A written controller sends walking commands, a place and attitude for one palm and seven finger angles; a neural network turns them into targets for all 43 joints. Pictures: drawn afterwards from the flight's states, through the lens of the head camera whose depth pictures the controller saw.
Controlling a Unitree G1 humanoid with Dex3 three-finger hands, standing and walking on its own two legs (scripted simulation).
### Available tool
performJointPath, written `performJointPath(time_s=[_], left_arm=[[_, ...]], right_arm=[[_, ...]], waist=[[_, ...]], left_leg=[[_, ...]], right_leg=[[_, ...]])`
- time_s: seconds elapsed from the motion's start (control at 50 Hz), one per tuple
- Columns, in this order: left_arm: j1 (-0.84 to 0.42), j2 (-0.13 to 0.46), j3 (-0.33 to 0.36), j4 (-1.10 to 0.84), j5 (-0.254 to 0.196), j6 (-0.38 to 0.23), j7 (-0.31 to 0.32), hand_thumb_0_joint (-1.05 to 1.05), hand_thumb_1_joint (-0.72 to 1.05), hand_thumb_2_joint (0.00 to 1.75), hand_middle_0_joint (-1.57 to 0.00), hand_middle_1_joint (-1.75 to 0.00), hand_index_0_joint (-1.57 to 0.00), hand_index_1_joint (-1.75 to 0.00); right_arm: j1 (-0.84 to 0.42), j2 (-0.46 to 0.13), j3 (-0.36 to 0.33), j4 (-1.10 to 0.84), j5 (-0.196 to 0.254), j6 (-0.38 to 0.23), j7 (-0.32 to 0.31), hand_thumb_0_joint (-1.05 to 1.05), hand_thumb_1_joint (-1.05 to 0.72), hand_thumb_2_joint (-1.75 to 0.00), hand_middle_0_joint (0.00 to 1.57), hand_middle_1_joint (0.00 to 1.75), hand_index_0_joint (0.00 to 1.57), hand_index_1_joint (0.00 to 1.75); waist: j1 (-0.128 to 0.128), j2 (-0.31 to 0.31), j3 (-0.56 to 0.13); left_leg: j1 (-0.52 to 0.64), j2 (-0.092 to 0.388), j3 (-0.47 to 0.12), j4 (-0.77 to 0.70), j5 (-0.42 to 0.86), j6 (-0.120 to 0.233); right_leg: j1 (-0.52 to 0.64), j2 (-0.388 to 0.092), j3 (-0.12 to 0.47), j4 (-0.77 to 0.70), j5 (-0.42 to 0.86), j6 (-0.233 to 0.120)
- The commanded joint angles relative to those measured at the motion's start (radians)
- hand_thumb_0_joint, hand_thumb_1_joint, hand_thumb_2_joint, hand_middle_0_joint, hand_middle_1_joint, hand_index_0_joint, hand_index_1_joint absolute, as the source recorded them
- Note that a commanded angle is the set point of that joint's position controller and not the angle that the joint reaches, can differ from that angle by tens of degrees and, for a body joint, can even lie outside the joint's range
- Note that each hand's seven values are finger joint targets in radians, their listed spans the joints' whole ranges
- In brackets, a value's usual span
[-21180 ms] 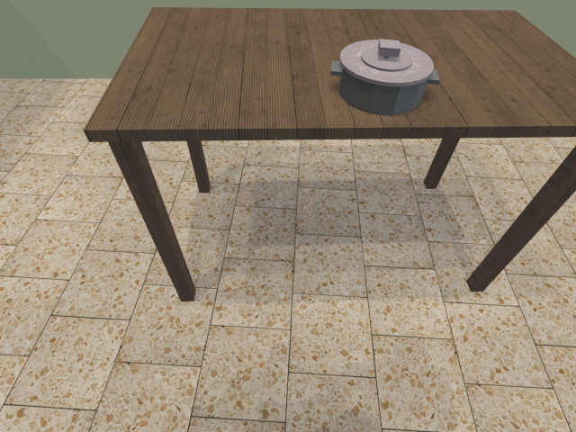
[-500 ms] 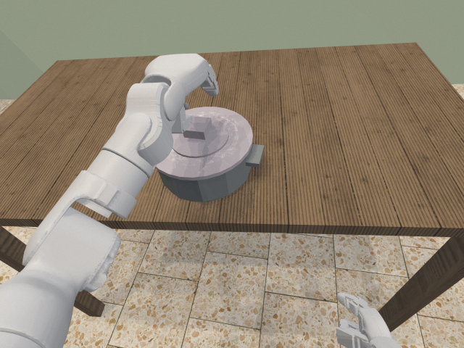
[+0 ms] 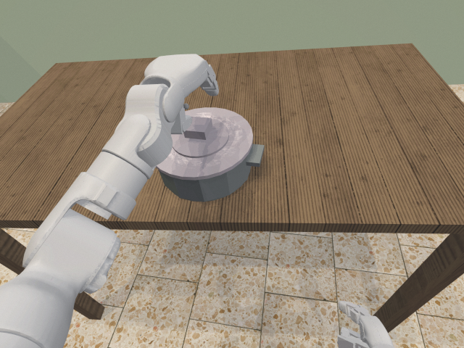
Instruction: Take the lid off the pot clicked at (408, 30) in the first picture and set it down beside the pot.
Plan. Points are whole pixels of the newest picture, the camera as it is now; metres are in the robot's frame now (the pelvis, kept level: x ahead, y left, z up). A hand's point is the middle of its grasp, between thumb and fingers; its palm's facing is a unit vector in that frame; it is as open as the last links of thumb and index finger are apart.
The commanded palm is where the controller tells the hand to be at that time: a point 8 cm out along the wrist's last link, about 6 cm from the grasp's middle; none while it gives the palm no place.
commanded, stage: move the open hand above the knob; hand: left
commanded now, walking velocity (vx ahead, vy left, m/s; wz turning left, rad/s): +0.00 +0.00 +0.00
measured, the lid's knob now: (198, 127) +0.47 +0.08 +0.15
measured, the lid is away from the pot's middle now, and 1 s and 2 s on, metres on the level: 0.00 0.00 0.01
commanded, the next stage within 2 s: lower the open fingers around the knob in 0.24 s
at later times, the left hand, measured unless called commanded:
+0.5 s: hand (178, 113) +0.44 +0.10 +0.21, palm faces -0.14 -0.06 -0.99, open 10.0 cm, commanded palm +0.40 +0.10 +0.27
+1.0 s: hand (182, 128) +0.43 +0.09 +0.18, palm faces -0.17 -0.08 -0.98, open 9.9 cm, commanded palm +0.41 +0.10 +0.23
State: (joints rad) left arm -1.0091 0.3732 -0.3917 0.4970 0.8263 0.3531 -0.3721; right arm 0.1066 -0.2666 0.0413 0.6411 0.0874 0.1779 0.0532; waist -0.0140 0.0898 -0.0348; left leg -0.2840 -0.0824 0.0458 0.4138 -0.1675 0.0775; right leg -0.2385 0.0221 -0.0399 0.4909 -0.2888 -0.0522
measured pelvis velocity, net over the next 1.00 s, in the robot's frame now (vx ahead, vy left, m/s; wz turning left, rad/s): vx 0.00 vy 0.01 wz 0.01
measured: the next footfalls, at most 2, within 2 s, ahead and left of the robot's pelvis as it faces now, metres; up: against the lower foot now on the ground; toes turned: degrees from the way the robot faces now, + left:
none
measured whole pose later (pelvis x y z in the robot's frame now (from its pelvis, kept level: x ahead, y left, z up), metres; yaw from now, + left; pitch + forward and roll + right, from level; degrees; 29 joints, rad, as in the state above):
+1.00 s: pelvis +0.00 +0.01 +0.00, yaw +1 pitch +2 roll +0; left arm -0.94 0.34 -0.39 0.51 0.81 0.33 -0.35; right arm 0.10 -0.26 0.04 0.64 0.09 0.20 0.07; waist -0.01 0.08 -0.03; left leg -0.30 -0.09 0.04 0.43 -0.17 0.09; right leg -0.24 0.02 -0.05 0.49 -0.28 -0.04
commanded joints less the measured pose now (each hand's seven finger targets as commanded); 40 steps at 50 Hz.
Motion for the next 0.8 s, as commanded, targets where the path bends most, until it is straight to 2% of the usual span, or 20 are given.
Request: performJointPath(time_s=[0.0, 0.02, 0.1, 0.14, 0.18, 0.2, 0.24, 0.28, 0.3, 0.36, 0.4, 0.46, 0.5, 0.54, 0.56, 0.6, 0.62, 0.7, 0.74, 0.78], left_arm=[[-0.496, 0.146, 0.121, -0.169, -0.004, -0.011, 0.046, 0.0, -0.4, 1.73, -0.88, -0.08, -0.88, -0.08], [-0.515, 0.199, 0.15, -0.181, 0.023, -0.01, 0.047, 0.0, -0.4, 1.73, -0.88, -0.08, -0.88, -0.08], [-0.497, 0.137, 0.111, -0.242, -0.005, -0.016, 0.047, 0.0, -0.4, 1.73, -0.88, -0.08, -0.88, -0.08], [-0.489, 0.249, 0.188, -0.168, 0.027, 0.0, 0.051, 0.0, -0.4, 1.73, -0.88, -0.08, -0.88, -0.08], [-0.493, 0.172, 0.123, -0.158, 0.025, 0.002, 0.046, 0.0, -0.4, 1.73, -0.88, -0.08, -0.88, -0.08], [-0.465, 0.18, 0.153, -0.182, -0.008, -0.01, 0.05, 0.0, -0.4, 1.73, -0.88, -0.08, -0.88, -0.08], [-0.484, 0.213, 0.157, -0.227, 0.023, -0.008, 0.048, 0.0, -0.4, 1.73, -0.88, -0.08, -0.88, -0.08], [-0.494, 0.172, 0.115, -0.207, 0.03, 0.002, 0.044, 0.0, -0.4, 1.73, -0.88, -0.08, -0.88, -0.08], [-0.495, 0.127, 0.094, -0.247, -0.004, -0.009, 0.043, 0.0, -0.4, 1.73, -0.88, -0.08, -0.88, -0.08], [-0.477, 0.238, 0.171, -0.125, 0.016, 0.007, 0.032, 0.0, -0.4, 1.73, -0.88, -0.08, -0.88, -0.08], [-0.484, 0.179, 0.132, -0.168, -0.018, -0.01, 0.021, 0.0, -0.4, 1.73, -0.88, -0.08, -0.88, -0.08], [-0.497, 0.173, 0.112, -0.213, 0.009, -0.007, 0.009, 0.0, -0.4, 1.73, -0.88, -0.08, -0.88, -0.08], [-0.456, 0.17, 0.13, -0.24, -0.021, -0.015, 0.005, 0.0, -0.4, 1.73, -0.88, -0.08, -0.88, -0.08], [-0.446, 0.218, 0.157, -0.197, 0.007, -0.008, 0.002, 0.0, -0.4, 1.73, -0.88, -0.08, -0.88, -0.08], [-0.46, 0.17, 0.112, -0.206, 0.006, -0.006, -0.001, 0.0, -0.4, 1.73, -0.88, -0.08, -0.88, -0.08], [-0.418, 0.169, 0.138, -0.221, -0.029, -0.017, 0.001, 0.0, -0.4, 1.73, -0.88, -0.08, -0.88, -0.08], [-0.435, 0.213, 0.158, -0.213, 0.0, -0.018, 0.003, 0.0, -0.4, 1.73, -0.88, -0.08, -0.88, -0.08], [-0.423, 0.136, 0.111, -0.286, -0.028, -0.03, 0.008, 0.0, -0.4, 1.73, -0.88, -0.08, -0.88, -0.08], [-0.407, 0.22, 0.169, -0.207, 0.004, -0.022, 0.018, 0.0, -0.4, 1.73, -0.88, -0.08, -0.88, -0.08], [-0.415, 0.162, 0.117, -0.19, 0.002, -0.022, 0.023, 0.0, -0.4, 1.73, -0.88, -0.08, -0.88, -0.08]], right_arm=[[-0.136, -0.091, -0.034, -0.16, 0.002, -0.047, 0.009, 0.0, -0.9, -0.9, 0.2, 0.3, 0.2, 0.3], [-0.153, -0.085, -0.03, -0.161, 0.0, -0.05, 0.008, 0.0, -0.9, -0.9, 0.2, 0.3, 0.2, 0.3], [-0.156, -0.085, -0.039, -0.177, 0.003, -0.053, 0.016, 0.0, -0.9, -0.9, 0.2, 0.3, 0.2, 0.3], [-0.157, -0.09, -0.025, -0.156, -0.005, -0.046, 0.007, 0.0, -0.9, -0.9, 0.2, 0.3, 0.2, 0.3], [-0.167, -0.08, -0.023, -0.159, 0.0, -0.046, 0.004, 0.0, -0.9, -0.9, 0.2, 0.3, 0.2, 0.3], [-0.155, -0.091, -0.032, -0.165, 0.001, -0.043, 0.007, 0.0, -0.9, -0.9, 0.2, 0.3, 0.2, 0.3], [-0.174, -0.082, -0.025, -0.175, -0.002, -0.044, 0.007, 0.0, -0.9, -0.9, 0.2, 0.3, 0.2, 0.3], [-0.179, -0.078, -0.023, -0.169, 0.001, -0.04, 0.01, 0.0, -0.9, -0.9, 0.2, 0.3, 0.2, 0.3], [-0.171, -0.082, -0.032, -0.179, 0.005, -0.038, 0.014, 0.0, -0.9, -0.9, 0.2, 0.3, 0.2, 0.3], [-0.158, -0.091, -0.02, -0.158, 0.0, -0.037, -0.003, 0.0, -0.9, -0.9, 0.2, 0.3, 0.2, 0.3], [-0.155, -0.094, -0.026, -0.172, 0.002, -0.037, -0.003, 0.0, -0.9, -0.9, 0.2, 0.3, 0.2, 0.3], [-0.17, -0.081, -0.026, -0.179, 0.001, -0.044, 0.002, 0.0, -0.9, -0.9, 0.2, 0.3, 0.2, 0.3], [-0.154, -0.093, -0.037, -0.183, 0.001, -0.04, 0.01, 0.0, -0.9, -0.9, 0.2, 0.3, 0.2, 0.3], [-0.159, -0.089, -0.029, -0.172, 0.001, -0.038, 0.009, 0.0, -0.9, -0.9, 0.2, 0.3, 0.2, 0.3], [-0.162, -0.084, -0.026, -0.175, 0.003, -0.039, 0.01, 0.0, -0.9, -0.9, 0.2, 0.3, 0.2, 0.3], [-0.148, -0.097, -0.039, -0.177, 0.003, -0.037, 0.013, 0.0, -0.9, -0.9, 0.2, 0.3, 0.2, 0.3], [-0.155, -0.091, -0.031, -0.171, 0.001, -0.038, 0.012, 0.0, -0.9, -0.9, 0.2, 0.3, 0.2, 0.3], [-0.151, -0.091, -0.044, -0.184, 0.002, -0.037, 0.022, 0.0, -0.9, -0.9, 0.2, 0.3, 0.2, 0.3], [-0.146, -0.092, -0.032, -0.166, -0.003, -0.035, 0.015, 0.0, -0.9, -0.9, 0.2, 0.3, 0.2, 0.3], [-0.15, -0.086, -0.029, -0.164, 0.003, -0.034, 0.012, 0.0, -0.9, -0.9, 0.2, 0.3, 0.2, 0.3]], waist=[[-0.005, -0.15, -0.37], [0.007, -0.152, -0.389], [-0.002, -0.126, -0.405], [0.016, -0.171, -0.369], [0.007, -0.172, -0.332], [0.005, -0.166, -0.343], [0.017, -0.151, -0.394], [0.006, -0.136, -0.371], [-0.008, -0.127, -0.376], [0.005, -0.183, -0.338], [-0.01, -0.159, -0.351], [-0.002, -0.134, -0.399], [-0.009, -0.118, -0.409], [-0.003, -0.15, -0.376], [-0.008, -0.139, -0.358], [-0.011, -0.139, -0.354], [0.0, -0.152, -0.374], [-0.011, -0.108, -0.394], [0.002, -0.156, -0.359], [-0.006, -0.14, -0.332]], left_leg=[[0.204, 0.029, -0.076, 0.0, 0.217, -0.001], [0.21, 0.029, -0.068, -0.001, 0.222, -0.002], [0.242, 0.029, -0.08, 0.015, 0.262, 0.002], [0.182, 0.028, -0.063, -0.004, 0.212, -0.001], [0.177, 0.028, -0.061, -0.009, 0.188, -0.004], [0.184, 0.031, -0.067, -0.003, 0.198, -0.001], [0.203, 0.028, -0.066, 0.002, 0.236, 0.0], [0.212, 0.03, -0.066, 0.005, 0.237, -0.004], [0.224, 0.03, -0.073, 0.01, 0.238, -0.001], [0.165, 0.024, -0.06, -0.005, 0.165, 0.0], [0.174, 0.022, -0.065, 0.001, 0.173, 0.002], [0.217, 0.017, -0.069, 0.015, 0.231, 0.004], [0.233, 0.02, -0.082, 0.026, 0.267, 0.006], [0.208, 0.021, -0.071, 0.019, 0.243, 0.004], [0.201, 0.017, -0.071, 0.013, 0.227, 0.002], [0.209, 0.019, -0.08, 0.02, 0.234, 0.006], [0.207, 0.02, -0.076, 0.015, 0.232, 0.002], [0.249, 0.023, -0.092, 0.026, 0.276, 0.003], [0.2, 0.023, -0.078, 0.011, 0.226, 0.0], [0.192, 0.024, -0.076, 0.0, 0.196, -0.004]], right_leg=[[0.06, -0.028, 0.038, -0.062, 0.342, 0.002], [0.074, -0.025, 0.046, -0.052, 0.352, 0.004], [0.065, -0.027, 0.042, -0.055, 0.369, 0.0], [0.086, -0.025, 0.049, -0.055, 0.359, 0.005], [0.053, -0.025, 0.042, -0.058, 0.328, 0.006], [0.064, -0.031, 0.041, -0.066, 0.334, 0.003], [0.093, -0.028, 0.048, -0.05, 0.372, 0.003], [0.057, -0.025, 0.043, -0.048, 0.356, 0.002], [0.05, -0.029, 0.039, -0.058, 0.35, 0.001], [0.067, -0.028, 0.052, -0.062, 0.326, 0.009], [0.073, -0.037, 0.051, -0.07, 0.34, 0.008], [0.084, -0.031, 0.052, -0.05, 0.389, 0.005], [0.087, -0.032, 0.046, -0.057, 0.413, 0.001], [0.08, -0.024, 0.047, -0.053, 0.407, 0.006], [0.066, -0.025, 0.043, -0.053, 0.392, 0.006], [0.066, -0.028, 0.039, -0.064, 0.391, 0.001], [0.08, -0.022, 0.042, -0.051, 0.391, 0.004], [0.064, -0.023, 0.033, -0.054, 0.395, -0.004], [0.077, -0.016, 0.039, -0.053, 0.381, 0.003], [0.051, -0.016, 0.033, -0.055, 0.341, 0.003]])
